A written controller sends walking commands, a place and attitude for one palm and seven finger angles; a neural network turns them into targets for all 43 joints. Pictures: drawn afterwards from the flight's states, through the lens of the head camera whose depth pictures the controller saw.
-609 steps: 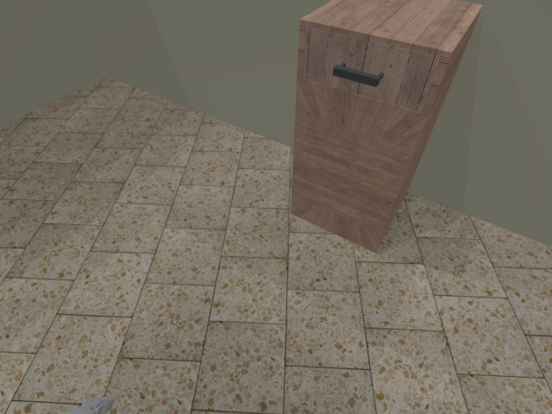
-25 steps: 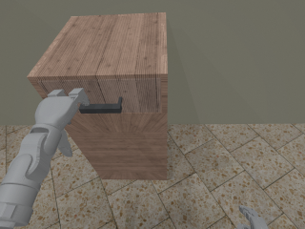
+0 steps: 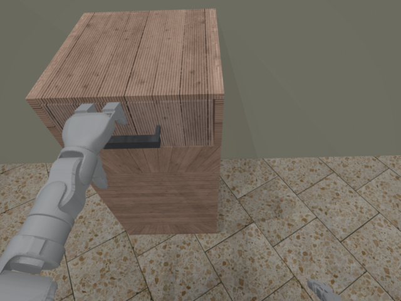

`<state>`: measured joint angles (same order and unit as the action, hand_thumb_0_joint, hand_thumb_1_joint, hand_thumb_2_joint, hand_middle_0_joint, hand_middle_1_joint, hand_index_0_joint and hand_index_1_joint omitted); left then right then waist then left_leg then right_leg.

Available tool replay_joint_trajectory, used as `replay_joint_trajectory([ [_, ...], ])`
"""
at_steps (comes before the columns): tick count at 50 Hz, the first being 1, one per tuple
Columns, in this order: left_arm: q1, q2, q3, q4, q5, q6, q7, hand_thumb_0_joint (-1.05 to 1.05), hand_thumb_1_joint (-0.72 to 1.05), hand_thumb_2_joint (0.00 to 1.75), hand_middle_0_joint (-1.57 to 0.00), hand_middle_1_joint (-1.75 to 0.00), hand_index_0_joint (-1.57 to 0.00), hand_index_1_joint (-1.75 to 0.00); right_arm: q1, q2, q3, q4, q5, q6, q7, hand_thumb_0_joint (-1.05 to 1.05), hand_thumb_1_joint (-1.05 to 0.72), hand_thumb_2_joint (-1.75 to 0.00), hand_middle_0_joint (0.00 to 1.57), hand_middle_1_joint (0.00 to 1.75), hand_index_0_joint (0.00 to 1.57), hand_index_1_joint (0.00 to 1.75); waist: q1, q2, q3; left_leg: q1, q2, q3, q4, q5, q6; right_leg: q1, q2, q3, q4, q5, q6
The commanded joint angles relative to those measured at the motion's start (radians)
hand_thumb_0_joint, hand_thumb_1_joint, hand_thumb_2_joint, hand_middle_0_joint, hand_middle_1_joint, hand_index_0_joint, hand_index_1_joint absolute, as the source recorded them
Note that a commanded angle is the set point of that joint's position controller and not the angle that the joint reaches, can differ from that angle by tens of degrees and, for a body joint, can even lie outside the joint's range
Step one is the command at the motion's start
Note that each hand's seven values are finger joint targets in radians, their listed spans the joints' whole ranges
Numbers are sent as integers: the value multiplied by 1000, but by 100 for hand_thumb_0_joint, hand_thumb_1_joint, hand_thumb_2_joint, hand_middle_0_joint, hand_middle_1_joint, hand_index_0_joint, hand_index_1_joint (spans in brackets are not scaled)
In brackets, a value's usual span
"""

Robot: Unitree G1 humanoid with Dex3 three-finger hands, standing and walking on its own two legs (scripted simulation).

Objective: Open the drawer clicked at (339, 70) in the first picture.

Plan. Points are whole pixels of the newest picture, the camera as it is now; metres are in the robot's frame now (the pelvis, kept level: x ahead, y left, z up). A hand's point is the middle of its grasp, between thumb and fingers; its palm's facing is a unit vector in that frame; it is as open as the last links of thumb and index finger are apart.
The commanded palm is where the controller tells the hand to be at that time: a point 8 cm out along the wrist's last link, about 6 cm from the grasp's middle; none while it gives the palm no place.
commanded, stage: move the hooked fingers above the handle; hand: left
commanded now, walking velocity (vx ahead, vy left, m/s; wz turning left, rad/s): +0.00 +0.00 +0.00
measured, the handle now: (132, 135) +0.48 +0.21 +0.03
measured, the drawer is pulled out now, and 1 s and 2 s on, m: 0.00 0.00 0.00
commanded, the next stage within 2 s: none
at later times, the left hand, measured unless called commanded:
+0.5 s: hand (111, 137) +0.42 +0.23 +0.08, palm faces +0.02 -0.02 -1.00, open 13.8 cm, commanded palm +0.40 +0.23 +0.14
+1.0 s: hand (115, 134) +0.43 +0.22 +0.09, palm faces +0.01 -0.01 -1.00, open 13.7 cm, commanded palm +0.40 +0.23 +0.15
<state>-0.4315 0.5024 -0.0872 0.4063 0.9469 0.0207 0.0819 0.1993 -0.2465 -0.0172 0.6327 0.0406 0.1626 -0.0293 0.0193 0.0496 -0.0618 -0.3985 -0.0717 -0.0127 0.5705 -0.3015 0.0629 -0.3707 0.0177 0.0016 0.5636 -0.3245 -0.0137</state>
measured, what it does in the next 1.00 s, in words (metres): stands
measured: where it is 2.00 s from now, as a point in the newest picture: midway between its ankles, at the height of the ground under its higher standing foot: outside the picture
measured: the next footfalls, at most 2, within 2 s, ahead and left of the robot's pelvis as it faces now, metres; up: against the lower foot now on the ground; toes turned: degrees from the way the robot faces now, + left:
none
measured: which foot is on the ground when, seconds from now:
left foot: down 0.00-1.00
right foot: down 0.00-1.00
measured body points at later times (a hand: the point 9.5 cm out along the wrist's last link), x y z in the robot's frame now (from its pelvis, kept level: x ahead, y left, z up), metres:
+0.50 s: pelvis +0.00 -0.01 +0.00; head +0.04 -0.03 +0.44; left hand +0.42 +0.23 +0.14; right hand +0.10 -0.26 -0.14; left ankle -0.02 +0.08 -0.73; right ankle -0.03 -0.11 -0.73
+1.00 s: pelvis +0.00 -0.03 +0.00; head +0.05 -0.05 +0.45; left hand +0.42 +0.22 +0.14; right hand +0.11 -0.28 -0.14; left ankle -0.02 +0.08 -0.73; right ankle -0.03 -0.11 -0.73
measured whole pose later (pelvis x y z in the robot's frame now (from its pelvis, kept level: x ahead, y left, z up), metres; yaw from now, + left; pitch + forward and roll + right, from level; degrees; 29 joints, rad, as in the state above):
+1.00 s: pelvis +0.00 -0.03 +0.00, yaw -2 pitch +10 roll +0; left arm -0.55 0.51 -0.03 0.67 0.99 0.00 0.14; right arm 0.23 -0.26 -0.03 0.64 0.05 0.18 -0.05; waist -0.01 0.06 -0.10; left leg -0.43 -0.04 0.00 0.57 -0.31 0.03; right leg -0.42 0.05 0.02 0.58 -0.33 -0.05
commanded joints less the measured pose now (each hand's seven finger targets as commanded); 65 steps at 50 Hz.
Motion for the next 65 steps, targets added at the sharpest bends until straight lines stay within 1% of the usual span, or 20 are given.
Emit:
replay_joint_trajectory([
  [1, -415, 216, 110, -136, 8, 31, 60, 0, -50, 30, -30, -120, -30, -120, -6, -139, -50, -107, -6, -34, 0, 0, -90, -90, 20, 30, 20, 30, -6, 12, -346, 239, 57, -45, -30, 518, -48, 48, 19, -26, -26, 297, -40],
  [3, -418, 195, 82, -87, 11, 51, 47, 0, -50, 30, -30, -120, -30, -120, -1, -142, -47, -108, -1, -27, 2, 0, -90, -90, 20, 30, 20, 30, -15, -16, -316, 219, 61, -45, -32, 500, -48, 34, 20, -29, -25, 290, -37],
  [6, -456, 164, 42, -91, 11, 56, 25, 0, -50, 30, -30, -120, -30, -120, 7, -148, -51, -113, -4, -18, 3, 0, -90, -90, 20, 30, 20, 30, -25, -19, -354, 236, 61, -44, -23, 522, -43, 43, 17, -24, -25, 304, -37],
  [9, -481, 203, 72, -82, 17, 35, 19, 0, -50, 30, -30, -120, -30, -120, 18, -150, -53, -112, -6, -13, 0, 0, -90, -90, 20, 30, 20, 30, -23, -35, -367, 232, 62, -45, -16, 506, -37, 42, 18, -19, -22, 303, -35],
  [12, -528, 176, 52, -103, 15, -1, 31, 0, -50, 30, -30, -120, -30, -120, 27, -142, -54, -113, -6, -17, 1, 0, -90, -90, 20, 30, 20, 30, -26, 2, -364, 244, 63, -56, -10, 523, -40, 13, 19, -20, -16, 293, -38],
  [16, -531, 239, 126, -56, 30, -18, 75, 0, -50, 30, -30, -120, -30, -120, 46, -144, -61, -94, -13, -18, 0, 0, -90, -90, 20, 30, 20, 30, -9, 15, -370, 218, 59, -42, -2, 535, -45, 26, 21, -17, -6, 309, -44],
  [22, -531, 288, 161, 52, 50, 17, 115, 0, -50, 30, -30, -120, -30, -120, 38, -141, -51, -97, -5, -18, -10, 0, -90, -90, 20, 30, 20, 30, 1, -27, -365, 108, 42, -4, -22, 404, -23, 103, 17, -2, -7, 328, -39],
  [31, -554, 126, -7, -26, 6, -9, 29, 0, -50, 30, -30, -120, -30, -120, 53, -146, -66, -111, 0, -24, -16, 0, -90, -90, 20, 30, 20, 30, -57, -33, -382, 193, 41, -8, -7, 424, -6, 73, 13, 4, -34, 347, -29],
  [35, -592, 182, 47, 27, 17, -39, 41, 0, -50, 30, -30, -120, -30, -120, 53, -142, -58, -92, 3, -21, -23, 0, -90, -90, 20, 30, 20, 30, -49, -45, -303, 140, 34, -3, -16, 348, -5, 49, 13, 5, -39, 314, -31],
  [36, -606, 230, 92, 47, 22, -44, 53, 0, -50, 30, -30, -120, -30, -120, 58, -145, -58, -85, 2, -21, -26, 0, -90, -90, 20, 30, 20, 30, -43, -67, -299, 118, 32, 1, -19, 332, -3, 68, 11, 10, -43, 309, -32],
  [38, -594, 325, 179, 78, 42, -46, 86, 0, -50, 30, -30, -120, -30, -120, 52, -142, -51, -86, 2, -21, -31, 0, -90, -90, 20, 30, 20, 30, -11, -48, -314, 76, 26, 6, -26, 318, -6, 103, 10, 15, -28, 309, -35],
  [41, -593, 404, 247, 72, 57, -39, 127, 0, -50, 30, -30, -120, -30, -120, 32, -136, -48, -93, -4, -22, -36, 0, -90, -90, 20, 30, 20, 30, 17, -8, -383, 54, 20, 19, -25, 351, -10, 177, 6, 28, -13, 361, -35],
  [44, -533, 355, 211, 89, 63, -9, 135, 0, -50, 30, -30, -120, -30, -120, 25, -130, -49, -102, -4, -25, -31, 0, -90, -90, 20, 30, 20, 30, 15, 20, -404, 68, 23, 33, -17, 406, -14, 187, 5, 24, -3, 436, -32],
  [49, -473, 352, 211, 82, 30, 14, 92, 0, -50, 30, -30, -120, -30, -120, 22, -146, -55, -111, 4, -21, -35, 0, -90, -90, 20, 30, 20, 30, 1, -94, -394, 60, 25, 48, -26, 387, -2, 228, 0, 33, -23, 490, -12],
  [51, -479, 301, 157, 61, 23, 11, 64, 0, -50, 30, -30, -120, -30, -120, 20, -151, -56, -116, 6, -21, -38, 0, -90, -90, 20, 30, 20, 30, -19, -93, -399, 69, 21, 49, -25, 384, 3, 232, -6, 36, -29, 512, -8],
  [54, -492, 254, 102, 62, 17, -7, 18, 0, -50, 30, -30, -120, -30, -120, 27, -156, -58, -108, 10, -22, -41, 0, -90, -90, 20, 30, 20, 30, -47, -108, -327, 82, 21, 46, -19, 361, 8, 171, -4, 30, -42, 496, -4],
  [56, -523, 189, 40, 11, 4, -34, -5, 0, -50, 30, -30, -120, -30, -120, 31, -149, -62, -112, 8, -25, -38, 0, -90, -90, 20, 30, 20, 30, -59, -73, -326, 117, 20, 38, -15, 357, 10, 139, -4, 28, -50, 450, -10],
  [58, -523, 241, 86, -18, 3, -68, -7, 0, -50, 30, -30, -120, -30, -120, 37, -148, -66, -106, 3, -26, -39, 0, -90, -90, 20, 30, 20, 30, -47, -35, -340, 136, 17, 30, -3, 365, 9, 130, 0, 31, -43, 445, -15],
  [62, -611, 255, 105, -59, 13, -116, 28, 0, -50, 30, -30, -120, -30, -120, 49, -138, -69, -86, 2, -26, -35, 0, -90, -90, 20, 30, 20, 30, -46, 17, -366, 167, 22, 10, 10, 401, 0, 76, 7, 20, -25, 399, -28],
  [65, -591, 302, 168, -3, 27, -105, 84, 0, -50, 30, -30, -120, -30, -120, 45, -136, -66, -78, -1, -26, -31, 0, -90, -90, 20, 30, 20, 30, -22, 21, -366, 140, 24, 6, 8, 412, -9, 73, 12, 10, -7, 380, -35],
])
